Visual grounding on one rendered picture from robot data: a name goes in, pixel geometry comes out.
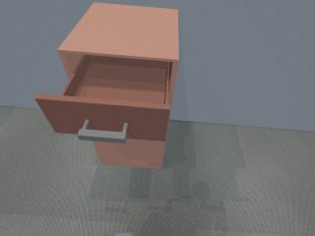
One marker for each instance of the handle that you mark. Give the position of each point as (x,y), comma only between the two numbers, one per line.
(86,134)

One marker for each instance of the cabinet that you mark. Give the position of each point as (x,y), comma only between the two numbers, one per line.
(126,31)

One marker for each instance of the drawer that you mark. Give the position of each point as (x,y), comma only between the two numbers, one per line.
(110,91)

